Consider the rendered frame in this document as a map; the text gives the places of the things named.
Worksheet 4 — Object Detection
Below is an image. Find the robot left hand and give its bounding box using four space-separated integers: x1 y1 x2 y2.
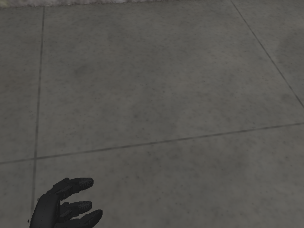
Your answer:
28 178 103 228

